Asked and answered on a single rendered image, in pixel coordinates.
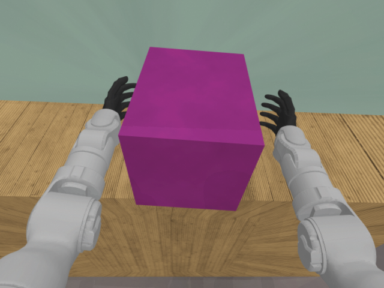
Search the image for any robot left upper arm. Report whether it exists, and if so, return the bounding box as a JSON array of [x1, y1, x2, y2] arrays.
[[0, 191, 102, 288]]

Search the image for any left robot forearm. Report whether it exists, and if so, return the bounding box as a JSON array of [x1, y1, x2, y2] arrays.
[[26, 109, 121, 242]]

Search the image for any robot right hand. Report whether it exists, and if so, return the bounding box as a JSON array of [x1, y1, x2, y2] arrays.
[[260, 90, 296, 136]]

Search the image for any right robot forearm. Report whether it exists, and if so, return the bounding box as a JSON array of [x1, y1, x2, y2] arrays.
[[272, 125, 376, 262]]

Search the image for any robot right upper arm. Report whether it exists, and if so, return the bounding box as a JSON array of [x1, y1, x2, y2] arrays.
[[298, 215, 384, 288]]

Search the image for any carton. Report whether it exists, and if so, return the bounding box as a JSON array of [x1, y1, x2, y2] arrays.
[[118, 47, 265, 211]]

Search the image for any robot left hand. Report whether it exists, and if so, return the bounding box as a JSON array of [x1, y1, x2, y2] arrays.
[[103, 76, 136, 120]]

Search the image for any pedestal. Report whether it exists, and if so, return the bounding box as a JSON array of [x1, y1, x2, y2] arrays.
[[0, 100, 384, 277]]

